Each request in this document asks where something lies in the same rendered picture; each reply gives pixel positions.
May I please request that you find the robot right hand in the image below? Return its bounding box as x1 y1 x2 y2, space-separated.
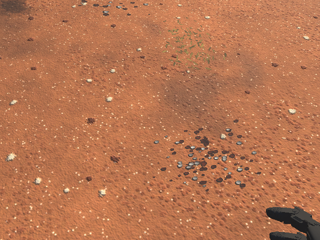
266 206 320 240

